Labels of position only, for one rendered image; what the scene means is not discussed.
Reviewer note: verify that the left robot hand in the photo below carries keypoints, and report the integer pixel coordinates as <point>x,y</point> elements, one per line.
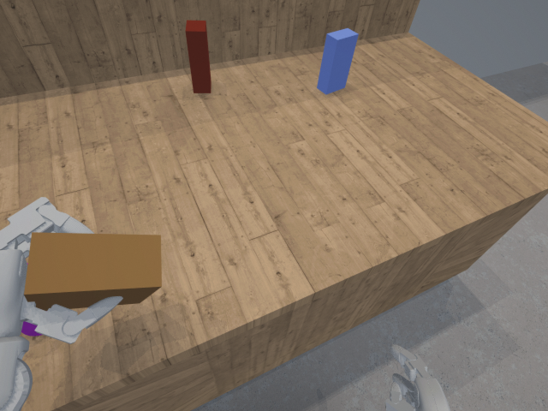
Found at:
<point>58,322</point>

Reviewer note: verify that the table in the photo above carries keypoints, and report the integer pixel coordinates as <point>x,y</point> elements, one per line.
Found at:
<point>286,216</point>

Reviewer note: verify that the sponge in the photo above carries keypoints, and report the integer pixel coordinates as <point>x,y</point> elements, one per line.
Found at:
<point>76,270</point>

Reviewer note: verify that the right robot hand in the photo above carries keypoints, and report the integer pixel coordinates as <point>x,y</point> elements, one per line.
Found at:
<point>425,395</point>

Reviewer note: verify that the robot left forearm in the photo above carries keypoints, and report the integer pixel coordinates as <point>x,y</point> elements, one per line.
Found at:
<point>16,378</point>

